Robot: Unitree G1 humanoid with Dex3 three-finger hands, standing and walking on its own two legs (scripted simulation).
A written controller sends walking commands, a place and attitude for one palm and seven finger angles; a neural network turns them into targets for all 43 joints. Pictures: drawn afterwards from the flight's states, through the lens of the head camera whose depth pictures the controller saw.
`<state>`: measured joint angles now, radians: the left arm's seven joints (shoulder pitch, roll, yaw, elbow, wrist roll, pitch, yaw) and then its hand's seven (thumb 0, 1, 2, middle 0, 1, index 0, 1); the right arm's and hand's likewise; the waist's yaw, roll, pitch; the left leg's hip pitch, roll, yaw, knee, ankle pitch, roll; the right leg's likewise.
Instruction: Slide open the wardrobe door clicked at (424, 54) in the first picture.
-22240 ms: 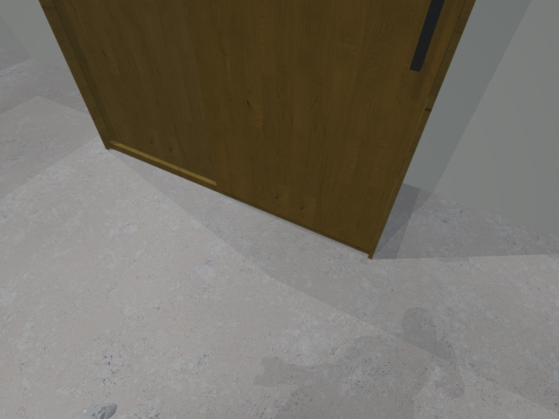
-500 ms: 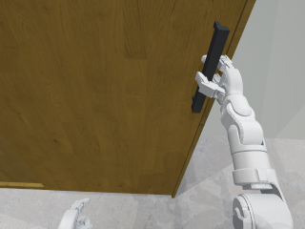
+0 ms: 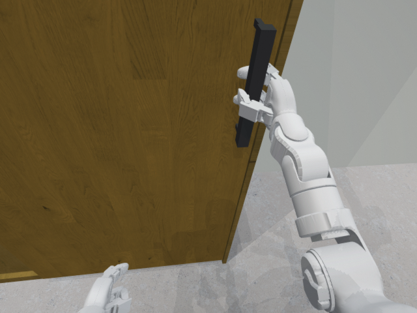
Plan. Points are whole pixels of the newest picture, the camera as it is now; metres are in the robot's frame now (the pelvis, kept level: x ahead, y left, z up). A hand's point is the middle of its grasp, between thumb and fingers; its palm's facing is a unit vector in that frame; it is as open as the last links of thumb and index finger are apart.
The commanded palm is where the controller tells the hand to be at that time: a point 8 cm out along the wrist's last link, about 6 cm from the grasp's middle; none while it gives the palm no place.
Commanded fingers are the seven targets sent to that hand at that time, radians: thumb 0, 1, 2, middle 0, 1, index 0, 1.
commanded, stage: tug the door sideways, standing still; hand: right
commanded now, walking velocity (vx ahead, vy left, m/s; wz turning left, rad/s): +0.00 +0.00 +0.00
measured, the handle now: (249, 90) +0.48 -0.05 +0.22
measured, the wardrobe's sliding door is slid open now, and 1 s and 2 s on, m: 0.00 0.06 0.35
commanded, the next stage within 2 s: step sideways, sliding the door along in 0.34 s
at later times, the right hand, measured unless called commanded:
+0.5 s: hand (231, 107) +0.41 -0.01 +0.22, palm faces -0.17 +0.98 -0.08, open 6.3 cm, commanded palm +0.40 -0.05 +0.22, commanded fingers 0.00 -0.90 -0.90 0.45 1.40 0.45 1.40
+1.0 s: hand (208, 108) +0.42 +0.03 +0.21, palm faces -0.07 +1.00 -0.02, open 6.2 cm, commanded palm +0.40 +0.04 +0.22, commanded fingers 0.00 -0.90 -0.90 0.45 1.40 0.45 1.40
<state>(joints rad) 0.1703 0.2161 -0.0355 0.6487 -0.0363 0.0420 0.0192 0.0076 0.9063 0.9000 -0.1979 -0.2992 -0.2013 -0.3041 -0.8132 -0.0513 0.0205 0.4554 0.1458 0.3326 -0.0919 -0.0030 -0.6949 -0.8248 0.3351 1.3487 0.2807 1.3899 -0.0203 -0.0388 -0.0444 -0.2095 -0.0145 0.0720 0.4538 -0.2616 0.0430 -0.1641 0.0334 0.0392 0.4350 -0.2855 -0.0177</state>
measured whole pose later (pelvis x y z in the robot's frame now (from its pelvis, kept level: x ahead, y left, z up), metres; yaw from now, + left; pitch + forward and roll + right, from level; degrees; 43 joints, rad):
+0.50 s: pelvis -0.02 -0.01 -0.01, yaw +1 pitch +2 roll +0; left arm 0.25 0.21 -0.04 0.74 -0.04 -0.04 0.00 0.01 0.91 0.90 -0.20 -0.30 -0.20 -0.30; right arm -0.96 -0.03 0.08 0.71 0.15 0.14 -0.13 -0.02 -0.70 -0.77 0.33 1.35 0.23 1.40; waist 0.00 -0.03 -0.03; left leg -0.29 0.01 0.06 0.53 -0.26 0.02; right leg -0.24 0.05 0.02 0.51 -0.29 -0.04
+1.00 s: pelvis -0.03 +0.09 -0.03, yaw +5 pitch -2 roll +0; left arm 0.09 0.22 0.05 0.68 -0.03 -0.04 0.06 0.01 0.91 0.90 -0.20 -0.30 -0.20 -0.30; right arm -0.84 -0.17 -0.01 0.32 0.10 -0.08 -0.11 -0.05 -0.71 -0.84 0.49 1.41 0.21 1.39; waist -0.05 0.01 0.23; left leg -0.46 0.00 0.06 0.98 -0.41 0.02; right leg -0.33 -0.09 -0.08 0.73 -0.32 0.00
